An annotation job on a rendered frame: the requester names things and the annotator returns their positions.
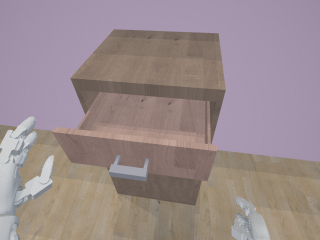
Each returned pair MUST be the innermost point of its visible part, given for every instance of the drawer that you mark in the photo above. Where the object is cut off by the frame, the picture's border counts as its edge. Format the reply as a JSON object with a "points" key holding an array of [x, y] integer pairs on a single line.
{"points": [[174, 134]]}

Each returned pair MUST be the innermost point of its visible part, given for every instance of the robot right hand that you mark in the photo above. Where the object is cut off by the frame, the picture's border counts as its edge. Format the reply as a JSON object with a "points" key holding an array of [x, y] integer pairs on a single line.
{"points": [[251, 228]]}

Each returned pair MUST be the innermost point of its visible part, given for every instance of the robot left hand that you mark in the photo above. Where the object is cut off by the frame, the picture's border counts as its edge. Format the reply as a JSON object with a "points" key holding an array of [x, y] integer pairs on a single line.
{"points": [[14, 148]]}

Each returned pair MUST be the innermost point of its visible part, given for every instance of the handle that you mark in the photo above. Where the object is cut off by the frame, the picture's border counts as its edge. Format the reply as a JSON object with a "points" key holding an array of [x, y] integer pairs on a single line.
{"points": [[128, 172]]}

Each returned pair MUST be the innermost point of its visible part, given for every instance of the cabinet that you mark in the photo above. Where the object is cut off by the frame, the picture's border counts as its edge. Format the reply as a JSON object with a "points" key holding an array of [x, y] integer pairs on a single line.
{"points": [[167, 64]]}

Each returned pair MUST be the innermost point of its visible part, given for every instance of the robot left forearm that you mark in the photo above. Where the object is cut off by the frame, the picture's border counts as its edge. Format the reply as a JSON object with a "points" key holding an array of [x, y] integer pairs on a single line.
{"points": [[8, 225]]}

